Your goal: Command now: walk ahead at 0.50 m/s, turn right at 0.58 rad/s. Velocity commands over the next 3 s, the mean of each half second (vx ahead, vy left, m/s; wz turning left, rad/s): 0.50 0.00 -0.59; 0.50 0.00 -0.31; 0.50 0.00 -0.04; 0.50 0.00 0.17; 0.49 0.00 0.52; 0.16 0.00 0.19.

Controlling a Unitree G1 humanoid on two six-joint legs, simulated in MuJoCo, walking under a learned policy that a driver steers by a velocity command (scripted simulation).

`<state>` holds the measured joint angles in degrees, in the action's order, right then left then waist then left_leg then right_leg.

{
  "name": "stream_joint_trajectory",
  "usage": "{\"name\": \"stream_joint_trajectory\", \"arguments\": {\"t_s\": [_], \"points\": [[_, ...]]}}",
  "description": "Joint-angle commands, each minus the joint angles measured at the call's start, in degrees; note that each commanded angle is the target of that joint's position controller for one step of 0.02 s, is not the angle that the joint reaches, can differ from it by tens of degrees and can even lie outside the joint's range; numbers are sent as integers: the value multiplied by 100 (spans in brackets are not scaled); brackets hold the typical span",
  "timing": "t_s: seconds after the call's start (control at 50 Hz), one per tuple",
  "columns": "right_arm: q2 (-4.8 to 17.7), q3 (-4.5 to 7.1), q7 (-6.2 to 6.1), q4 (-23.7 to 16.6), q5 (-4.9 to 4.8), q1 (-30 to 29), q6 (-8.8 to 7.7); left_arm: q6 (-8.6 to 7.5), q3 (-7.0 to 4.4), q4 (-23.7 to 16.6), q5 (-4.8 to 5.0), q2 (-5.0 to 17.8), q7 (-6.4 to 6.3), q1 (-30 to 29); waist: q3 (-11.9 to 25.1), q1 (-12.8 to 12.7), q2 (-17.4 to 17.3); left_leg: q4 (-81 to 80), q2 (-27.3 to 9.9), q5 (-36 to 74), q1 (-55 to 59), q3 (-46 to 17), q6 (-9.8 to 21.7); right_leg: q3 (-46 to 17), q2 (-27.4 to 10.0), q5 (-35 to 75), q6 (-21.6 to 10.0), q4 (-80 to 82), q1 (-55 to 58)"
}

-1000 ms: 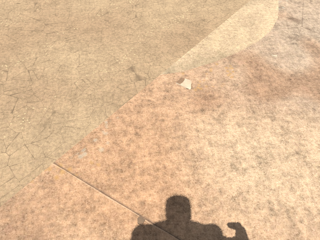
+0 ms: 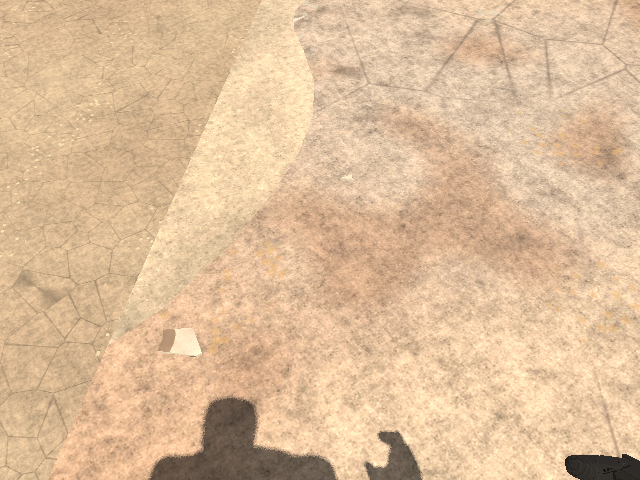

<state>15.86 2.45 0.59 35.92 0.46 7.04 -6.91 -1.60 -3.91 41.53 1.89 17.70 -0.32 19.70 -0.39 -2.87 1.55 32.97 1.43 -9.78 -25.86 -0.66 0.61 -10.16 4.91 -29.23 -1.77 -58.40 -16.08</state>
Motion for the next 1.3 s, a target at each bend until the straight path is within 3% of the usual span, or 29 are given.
{"name": "stream_joint_trajectory", "arguments": {"t_s": [0.02,0.04,0.1,0.18,0.26,0.36,0.4,0.44,0.46,0.48,0.5,0.52,0.54,0.56,0.58,0.62,0.74,0.84,0.9,0.94,0.96,0.98,1.0,1.02,1.06,1.08,1.14,1.2,1.3], "points": [[785,296,-52,-119,21,1059,62,-75,-139,-666,-37,784,-22,-397,476,734,-614,-1630,-2071,-1499,2996,-2840,938,234,-656,682,147,-1729,-2944],[659,254,-60,-71,42,894,86,-72,-156,-752,-88,719,-3,-593,171,648,-611,-1730,-1834,-804,2526,-2256,905,227,-794,940,166,-1457,-2843],[547,229,-78,81,17,781,40,20,-128,-785,-12,400,71,-536,-14,442,-890,-2106,-1576,29,1958,-1231,896,418,-1006,1173,203,-994,-2439],[829,336,-90,321,7,833,30,69,-59,-913,-79,211,106,-927,-117,458,-625,-2339,-1719,832,2097,-531,1047,475,-1107,1770,324,-96,-2711],[985,372,-122,499,-37,847,105,-9,2,-988,-64,107,246,-1522,-245,654,-535,-2347,-1558,1205,2231,313,848,805,-1035,2863,243,1221,-2387],[1242,457,-123,736,-178,1092,235,-28,-22,-1231,-42,188,395,-2070,-415,715,-551,-2036,-1753,2130,2839,805,659,1236,-826,2480,-99,2112,-2044],[1432,517,-154,747,-238,1059,305,11,-146,-1217,-83,415,395,-1721,-76,410,-735,-1192,-1742,4154,3041,1041,547,1558,-448,1882,-359,2209,-1313],[1331,466,-194,705,-256,1014,354,79,-463,-800,-57,940,290,-51,796,-507,-563,1039,-1432,4476,2174,1332,258,1575,-38,2229,-773,2698,1108],[709,258,-176,561,46,1269,316,133,-571,-663,4,1420,162,539,1267,-440,667,2965,-1017,294,404,1278,2,-239,-1239,2641,-1181,2594,2828],[440,101,-113,190,18,1455,136,23,-552,-896,-6,1767,206,273,2250,-9,1510,4655,94,-2616,-1498,137,-229,-3698,-2396,891,-2391,3690,4110],[1043,232,-43,121,-204,705,-30,-59,-415,-901,-39,1226,251,319,1985,-446,557,4837,-231,-2157,-2138,-551,-140,-3491,-2335,476,-2059,4195,3885],[1064,222,-19,-3,-309,387,-111,-131,-343,-826,-61,1016,247,131,1164,-349,429,4500,-428,-1629,-2310,-442,-31,-2716,-2148,758,-1847,4243,3151],[978,201,-67,76,-192,400,-133,-170,-285,-850,-70,878,240,-236,687,-41,-122,4002,-671,-1205,-1973,-446,-44,-2105,-1901,1440,-1655,4234,2234],[1017,235,-98,123,-41,459,-107,-180,-235,-897,-99,719,218,-564,479,179,-94,3535,-815,-974,-1561,-468,-104,-1643,-1692,2100,-1567,4270,1568],[1011,255,-93,191,-21,635,-43,-190,-185,-958,-187,617,189,-771,408,361,92,3362,-923,-791,-1185,-443,-149,-1300,-1551,2591,-1512,4349,1106],[853,222,-87,280,16,757,70,-232,-159,-857,-190,556,138,-801,369,440,106,3006,-928,-634,-920,-274,-308,-890,-1462,3397,-1553,4472,629],[427,41,-31,74,-3,-297,106,-246,-159,-425,-134,700,11,-297,9,10,146,784,-704,1448,-742,-79,-437,7,-1078,3234,-1170,4589,280],[534,63,102,-148,-97,-954,28,-215,-175,-93,-82,785,23,209,-253,-261,199,-148,-498,1473,-862,-118,-187,-362,-1500,2816,-1117,4328,1026],[610,114,155,-188,-85,-760,13,-134,-205,17,-90,829,23,284,-210,-113,352,-423,-369,714,-635,-14,94,-538,-1711,3550,-974,3936,1541],[888,283,106,59,-49,312,-4,-103,-159,-8,-114,734,23,132,473,469,302,-592,-209,811,999,201,417,-185,-1295,4980,-724,2723,1365],[1217,372,67,176,19,1326,-7,-108,-52,-149,-218,504,10,85,1371,891,-122,-290,-1063,1205,2683,-710,804,101,-935,4031,-489,1175,443],[1618,500,90,392,33,1867,44,-212,82,-159,-115,54,27,897,2176,675,-1725,-771,-2260,-172,4708,-3319,1759,521,2,894,7,-972,-1748],[1110,375,116,413,-102,1992,71,-274,43,-109,-75,410,57,643,2075,866,-1523,-1444,-2329,-1454,4779,-4255,1699,31,-95,-337,27,-1579,-2564],[865,294,84,372,-116,1607,101,-301,-46,-250,7,723,83,15,1171,915,-990,-1556,-2182,-1744,4087,-3497,1446,123,-415,86,10,-1790,-2971],[702,213,77,286,-9,976,145,-328,-28,-436,-123,610,75,-627,258,632,-362,-1831,-1777,-787,2566,-2467,1321,457,-856,838,8,-1200,-2768],[598,172,79,270,38,836,115,-306,-44,-409,-151,546,72,-525,184,434,-518,-1971,-1605,-323,2134,-2151,1274,438,-1024,1070,18,-924,-2420],[622,180,83,355,-30,788,54,-206,7,-293,-148,289,54,-285,147,235,-688,-2297,-1407,450,1651,-1496,1355,588,-1125,1291,156,-367,-2095],[832,243,17,486,-62,897,64,-219,68,-417,-194,169,24,-812,-12,340,-498,-2478,-1327,1113,1643,-985,1322,669,-1194,2156,283,639,-2271],[963,270,-26,746,-141,1330,153,-322,130,-579,-131,43,122,-1741,-163,710,-508,-2462,-1156,1133,1766,-431,1083,907,-948,3440,295,2235,-1792]]}}
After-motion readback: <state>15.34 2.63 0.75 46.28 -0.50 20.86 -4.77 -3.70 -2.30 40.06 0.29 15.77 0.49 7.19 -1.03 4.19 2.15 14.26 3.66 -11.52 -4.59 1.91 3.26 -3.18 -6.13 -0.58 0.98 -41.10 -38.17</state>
